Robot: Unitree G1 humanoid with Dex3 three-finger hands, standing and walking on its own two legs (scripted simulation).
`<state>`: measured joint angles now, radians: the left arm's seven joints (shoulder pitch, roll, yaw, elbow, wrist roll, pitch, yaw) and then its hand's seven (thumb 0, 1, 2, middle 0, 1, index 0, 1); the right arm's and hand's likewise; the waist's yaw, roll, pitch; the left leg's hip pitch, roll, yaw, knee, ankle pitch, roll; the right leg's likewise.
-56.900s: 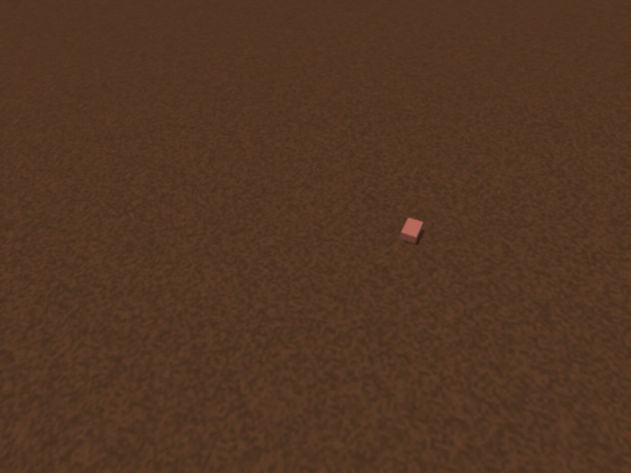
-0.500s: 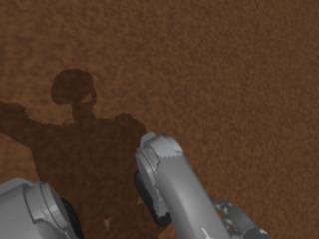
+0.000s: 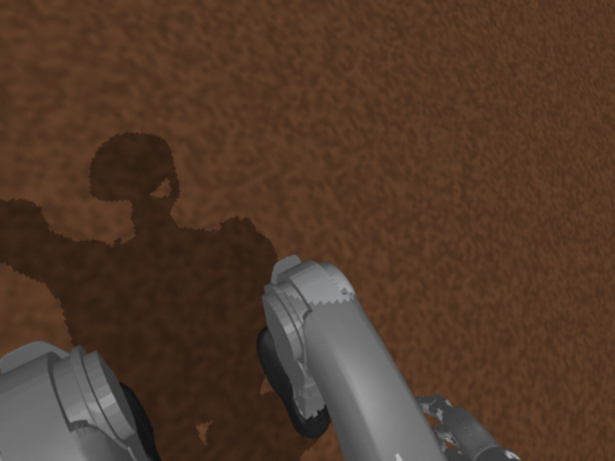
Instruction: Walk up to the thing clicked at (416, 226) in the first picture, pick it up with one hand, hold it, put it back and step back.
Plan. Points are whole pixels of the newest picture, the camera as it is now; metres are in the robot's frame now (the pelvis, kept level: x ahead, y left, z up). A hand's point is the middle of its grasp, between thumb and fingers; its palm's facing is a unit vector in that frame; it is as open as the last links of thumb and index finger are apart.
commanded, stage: approach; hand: left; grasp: from above
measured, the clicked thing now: out of the picture +0.54 +0.38 -0.30
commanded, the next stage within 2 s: none
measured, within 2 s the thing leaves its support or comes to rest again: neither
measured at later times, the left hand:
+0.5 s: hand out of the picture +0.51 +0.38 -0.16, palm faces -0.45 -0.10 -0.89, open 10.3 cm
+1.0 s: hand out of the picture +0.50 +0.38 -0.17, palm faces -0.47 -0.11 -0.88, open 9.3 cm
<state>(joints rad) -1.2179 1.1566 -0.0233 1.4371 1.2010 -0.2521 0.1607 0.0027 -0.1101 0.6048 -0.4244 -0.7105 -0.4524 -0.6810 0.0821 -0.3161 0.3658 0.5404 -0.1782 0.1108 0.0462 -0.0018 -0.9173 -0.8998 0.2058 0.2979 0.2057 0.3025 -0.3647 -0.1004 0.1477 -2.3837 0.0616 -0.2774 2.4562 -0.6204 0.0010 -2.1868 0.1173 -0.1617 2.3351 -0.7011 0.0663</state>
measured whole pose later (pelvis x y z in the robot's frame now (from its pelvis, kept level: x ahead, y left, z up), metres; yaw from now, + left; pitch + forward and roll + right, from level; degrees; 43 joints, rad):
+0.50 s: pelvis +0.00 +0.00 +0.00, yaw +0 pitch +29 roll -14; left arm -1.21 1.15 -0.01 1.46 1.21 -0.26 0.19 0.00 0.06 0.49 -0.58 -0.56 -0.60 -0.53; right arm 0.08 -0.31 0.36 0.56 -0.18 0.09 0.05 0.00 -0.92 -0.90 0.21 0.30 0.21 0.30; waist -0.36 -0.10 0.14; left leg -2.38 0.06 -0.28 2.46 -0.63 0.00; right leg -2.19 0.12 -0.16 2.34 -0.70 0.07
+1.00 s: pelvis +0.00 +0.00 +0.00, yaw +0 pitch +29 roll -14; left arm -1.20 1.14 -0.01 1.45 1.21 -0.27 0.17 0.00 0.18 0.42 -0.67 -0.48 -0.69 -0.45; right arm 0.09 -0.31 0.35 0.56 -0.18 0.09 0.06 0.00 -0.92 -0.90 0.21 0.30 0.21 0.30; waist -0.36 -0.10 0.15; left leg -2.38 0.06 -0.28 2.46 -0.62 0.00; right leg -2.18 0.12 -0.16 2.34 -0.70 0.07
